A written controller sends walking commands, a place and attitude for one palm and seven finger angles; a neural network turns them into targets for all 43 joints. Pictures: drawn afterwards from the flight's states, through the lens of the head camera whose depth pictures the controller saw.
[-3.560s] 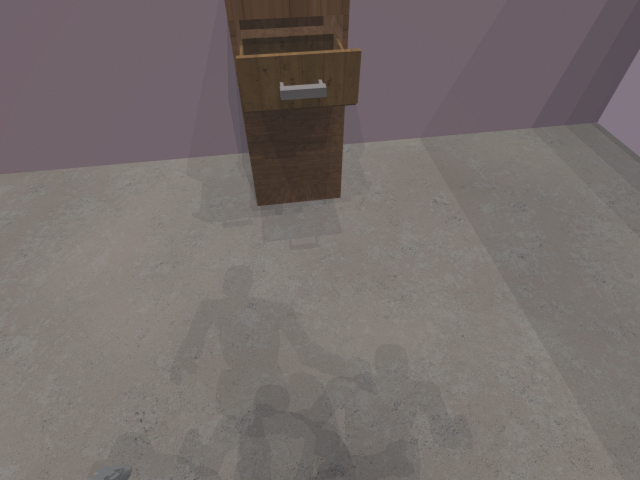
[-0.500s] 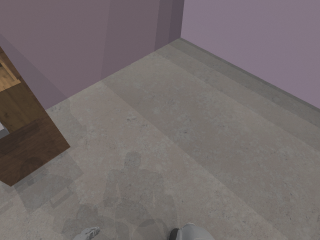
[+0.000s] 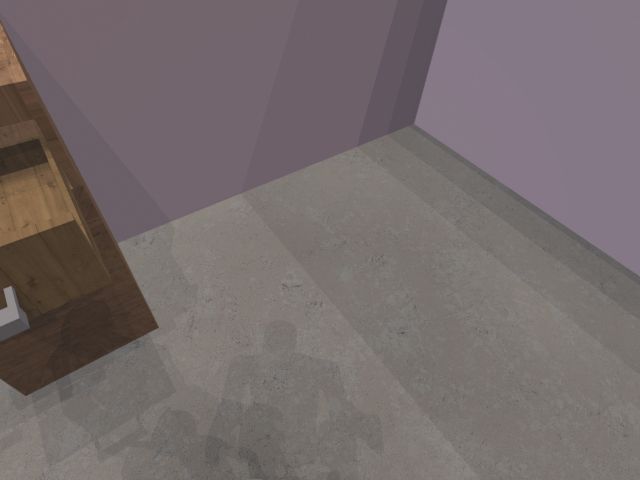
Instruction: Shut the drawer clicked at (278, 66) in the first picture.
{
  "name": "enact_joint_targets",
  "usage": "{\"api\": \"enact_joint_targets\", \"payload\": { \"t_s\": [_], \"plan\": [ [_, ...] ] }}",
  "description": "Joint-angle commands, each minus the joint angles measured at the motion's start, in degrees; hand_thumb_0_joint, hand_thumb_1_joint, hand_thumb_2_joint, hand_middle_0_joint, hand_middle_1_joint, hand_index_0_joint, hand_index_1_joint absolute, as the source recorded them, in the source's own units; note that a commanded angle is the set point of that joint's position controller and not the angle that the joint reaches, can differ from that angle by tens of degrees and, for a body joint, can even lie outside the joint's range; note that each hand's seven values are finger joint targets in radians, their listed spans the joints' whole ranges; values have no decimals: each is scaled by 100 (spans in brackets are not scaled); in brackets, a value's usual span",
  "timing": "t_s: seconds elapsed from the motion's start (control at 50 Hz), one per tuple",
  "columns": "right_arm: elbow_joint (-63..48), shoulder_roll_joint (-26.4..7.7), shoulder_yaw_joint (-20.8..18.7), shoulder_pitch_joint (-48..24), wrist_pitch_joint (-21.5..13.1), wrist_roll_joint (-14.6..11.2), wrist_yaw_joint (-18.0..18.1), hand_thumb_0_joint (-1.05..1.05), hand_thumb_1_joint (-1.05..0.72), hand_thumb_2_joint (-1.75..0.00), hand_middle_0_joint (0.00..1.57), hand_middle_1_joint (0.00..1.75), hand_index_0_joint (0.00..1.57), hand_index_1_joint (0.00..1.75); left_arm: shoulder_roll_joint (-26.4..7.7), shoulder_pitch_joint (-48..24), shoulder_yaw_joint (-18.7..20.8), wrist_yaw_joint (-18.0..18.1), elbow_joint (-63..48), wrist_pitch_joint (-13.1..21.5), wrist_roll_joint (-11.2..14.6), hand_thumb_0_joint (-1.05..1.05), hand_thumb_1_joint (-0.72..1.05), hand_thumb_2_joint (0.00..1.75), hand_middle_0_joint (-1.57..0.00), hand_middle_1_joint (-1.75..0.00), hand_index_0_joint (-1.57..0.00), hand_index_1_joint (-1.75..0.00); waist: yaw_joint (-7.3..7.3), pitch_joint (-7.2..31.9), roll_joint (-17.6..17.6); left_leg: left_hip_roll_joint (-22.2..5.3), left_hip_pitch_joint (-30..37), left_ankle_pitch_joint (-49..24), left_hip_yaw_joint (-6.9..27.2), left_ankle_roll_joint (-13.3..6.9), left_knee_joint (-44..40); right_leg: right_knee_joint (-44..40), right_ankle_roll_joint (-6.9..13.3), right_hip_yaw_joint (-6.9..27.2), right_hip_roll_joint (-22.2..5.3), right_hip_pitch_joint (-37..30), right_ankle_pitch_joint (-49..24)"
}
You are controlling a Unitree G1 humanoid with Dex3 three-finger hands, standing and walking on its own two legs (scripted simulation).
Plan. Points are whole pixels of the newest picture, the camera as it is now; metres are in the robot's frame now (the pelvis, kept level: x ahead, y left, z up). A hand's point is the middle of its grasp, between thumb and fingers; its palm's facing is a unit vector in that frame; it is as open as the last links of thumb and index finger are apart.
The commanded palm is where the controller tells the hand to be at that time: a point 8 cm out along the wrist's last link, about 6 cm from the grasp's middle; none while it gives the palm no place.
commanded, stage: turn to face it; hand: left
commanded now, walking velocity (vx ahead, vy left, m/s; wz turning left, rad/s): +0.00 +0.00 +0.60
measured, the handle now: out of the picture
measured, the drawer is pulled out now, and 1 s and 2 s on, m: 0.30 0.30 0.30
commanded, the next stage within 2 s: take the last steps up to it in 1.06 s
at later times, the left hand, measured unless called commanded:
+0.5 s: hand out of the picture +0.10 +0.20 -0.14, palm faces +0.26 -0.93 -0.28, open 7.3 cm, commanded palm none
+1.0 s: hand out of the picture -0.10 +0.12 -0.16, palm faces +0.57 -0.77 -0.27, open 7.3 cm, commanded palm none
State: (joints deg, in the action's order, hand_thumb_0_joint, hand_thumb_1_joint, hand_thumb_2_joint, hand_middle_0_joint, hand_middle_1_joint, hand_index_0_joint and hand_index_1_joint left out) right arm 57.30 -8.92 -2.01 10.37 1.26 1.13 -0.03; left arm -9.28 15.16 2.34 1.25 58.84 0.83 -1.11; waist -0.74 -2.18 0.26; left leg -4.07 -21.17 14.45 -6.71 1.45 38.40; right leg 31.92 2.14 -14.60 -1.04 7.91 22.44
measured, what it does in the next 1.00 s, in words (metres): steps on the spot, turning left: right foot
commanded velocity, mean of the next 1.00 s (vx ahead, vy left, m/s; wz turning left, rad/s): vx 0.00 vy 0.00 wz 0.52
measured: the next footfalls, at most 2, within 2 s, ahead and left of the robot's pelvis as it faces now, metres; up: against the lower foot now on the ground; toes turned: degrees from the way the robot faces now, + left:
right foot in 0.52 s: +0.09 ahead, -0.15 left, +0.00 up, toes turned +14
left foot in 1.02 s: -0.04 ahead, +0.06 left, +0.00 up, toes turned +38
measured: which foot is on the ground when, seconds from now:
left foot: down 0.00-0.54, up 0.56-1.00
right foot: down 0.00-0.02, up 0.04-0.50, down 0.52-1.00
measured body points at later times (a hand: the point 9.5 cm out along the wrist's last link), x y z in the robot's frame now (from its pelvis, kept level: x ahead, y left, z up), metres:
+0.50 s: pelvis +0.02 -0.03 +0.01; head +0.06 -0.04 +0.46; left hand +0.09 +0.25 -0.12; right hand +0.13 -0.27 -0.14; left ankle +0.05 +0.09 -0.73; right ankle +0.05 -0.16 -0.71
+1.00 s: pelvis +0.01 -0.05 +0.01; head +0.05 -0.03 +0.45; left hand -0.13 +0.16 -0.14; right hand +0.26 -0.20 -0.13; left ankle -0.07 +0.04 -0.72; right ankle +0.05 -0.16 -0.73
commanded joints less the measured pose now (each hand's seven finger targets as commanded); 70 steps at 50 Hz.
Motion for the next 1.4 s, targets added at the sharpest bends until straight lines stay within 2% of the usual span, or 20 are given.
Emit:
{"api": "enact_joint_targets", "payload": {
  "t_s": [0.0,0.02,0.06,0.12,0.36,0.46,0.48,0.52,0.54,0.58,0.64,0.88,0.96,1.0,1.04,1.12,1.28,1.34,1.36,1.38],
  "plan": [
    [-216,-1471,-330,1305,-122,35,49,0,-90,-90,20,30,20,30,-560,130,195,55,-647,-22,116,0,90,90,-20,-30,-20,-30,444,667,-1990,-2176,1988,-4763,3110,-1526,-1739,3156,-589,566,-221,2128,1595],
    [-185,-1459,-323,1230,-80,-8,54,0,-90,-90,20,30,20,30,-753,-100,198,81,-756,-76,58,0,90,90,-20,-30,-20,-30,400,642,-1122,-2136,1726,-3623,2750,-1640,-1734,3527,-492,1184,-389,2109,1543],
    [-404,-1215,-292,597,-99,16,125,0,-90,-90,20,30,20,30,-685,-313,300,46,-688,-130,7,0,90,90,-20,-30,-20,-30,233,362,-751,-1638,1229,-2039,2617,-1381,-2007,3769,-530,1383,-511,2469,802],
    [-566,-1113,-268,245,-160,-9,130,0,-90,-90,20,30,20,30,-675,-145,328,-15,-593,-173,-1,0,90,90,-20,-30,-20,-30,77,506,-494,-1106,1137,-2007,1914,-1077,-2072,3540,-622,1415,-491,2266,-13],
    [-608,-1424,-503,474,-37,27,68,0,-90,-90,20,30,20,30,-715,-767,309,22,-1061,-236,49,0,90,90,-20,-30,-20,-30,292,513,-948,-846,1106,-1790,2559,-1174,-1874,1674,-738,1408,-148,1792,267],
    [-806,-1474,-555,118,26,-5,39,0,-90,-90,20,30,20,30,-846,-233,322,57,-1051,-156,107,0,90,90,-20,-30,-20,-30,17,750,-988,-484,478,-1933,2753,-883,-1357,-183,-622,1341,74,353,-493],
    [-876,-1347,-542,56,36,-44,21,0,-90,-90,20,30,20,30,-1015,-21,360,78,-1023,-117,91,0,90,90,-20,-30,-20,-30,-116,794,-640,-242,-107,-1249,2612,-616,-1042,-1043,-553,1521,-190,-405,-931],
    [-1112,-880,-490,55,44,-44,-13,0,-90,-90,20,30,20,30,-1900,-25,473,121,-1150,-94,-39,0,90,90,-20,-30,-20,-30,-188,570,1769,857,-1668,1887,930,167,1422,-1952,480,3754,-2812,-594,-1147],
    [-1087,-1101,-534,39,80,18,-26,0,-90,-90,20,30,20,30,-1755,-290,409,131,-1258,-120,-8,0,90,90,-20,-30,-20,-30,-72,393,1004,533,-1414,1789,1178,75,2381,-1847,677,3286,-2789,181,-1138],
    [-784,-1059,-539,211,199,48,-90,0,-90,-90,20,30,20,30,-1270,-901,298,111,-1359,-68,19,0,90,90,-20,-30,-20,-30,268,-154,1031,307,-1325,993,1087,152,3104,-1858,359,2404,-2003,739,-1014],
    [-705,-931,-470,308,192,28,-153,0,-90,-90,20,30,20,30,-1068,-700,218,80,-1301,2,16,0,90,90,-20,-30,-20,-30,270,-197,904,212,-1411,544,765,306,3217,-1378,265,1415,-1665,265,-2601],
    [-929,-758,-215,-671,136,-53,-127,0,-90,-90,20,30,20,30,-1428,387,316,69,-834,-78,-73,0,90,90,-20,-30,-20,-30,-258,354,1302,238,-345,1165,131,188,722,-762,495,1010,-1983,-560,-4060],
    [-725,-996,-240,1,5,-37,-81,0,-90,-90,20,30,20,30,-1389,269,338,49,-688,-124,18,0,90,90,-20,-30,-20,-30,142,769,777,202,1445,-440,78,-17,-1542,380,-31,579,-1745,81,-3500],
    [-617,-2048,-475,647,-43,-42,18,0,-90,-90,20,30,20,30,-792,15,150,7,-1025,-174,55,0,90,90,-20,-30,-20,-30,496,1034,-1742,-2061,2760,-4586,2645,-1207,-1782,2497,-716,621,-616,2399,1506],
    [-551,-1717,-373,474,-22,-6,103,0,-90,-90,20,30,20,30,-854,-195,173,35,-941,-253,6,0,90,90,-20,-30,-20,-30,376,606,-814,-1812,2138,-4513,1907,-1409,-1633,3063,-633,1175,-706,2352,1150],
    [-686,-1348,-223,-301,-49,-34,134,0,-90,-90,20,30,20,30,-915,111,205,-24,-574,-282,41,0,90,90,-20,-30,-20,-30,31,235,-1043,-1036,1476,-3822,1143,-1066,-1697,3032,-684,1224,-573,1982,281],
    [-456,-1289,-260,149,-108,40,67,0,-90,-90,20,30,20,30,-612,-142,107,-149,-619,-155,-22,0,90,90,-20,-30,-20,-30,158,-126,-1025,-928,850,530,1815,-1162,-2368,1075,-553,913,-254,1279,345],
    [-421,-1140,-235,46,-124,5,56,0,-90,-90,20,30,20,30,-617,696,133,-163,-339,-3,-56,0,90,90,-20,-30,-20,-30,-274,-73,-371,-505,-81,1541,1613,-841,-1543,-447,-486,828,-85,-313,-404],
    [-436,-817,-185,112,-155,-44,45,0,-90,-90,20,30,20,30,-917,1069,201,-120,-222,72,-107,0,90,90,-20,-30,-20,-30,-445,-61,527,39,-931,1824,1108,-548,-399,-1197,-335,1664,-738,-1053,314],
    [-671,-469,-108,-54,-180,-72,-1,0,-90,-90,20,30,20,30,-1497,1485,324,-60,-163,111,-138,0,90,90,-20,-30,-20,-30,-658,-198,2165,611,-1991,2125,359,-255,1238,-2281,233,3750,-2261,-1295,1381]
  ]
}}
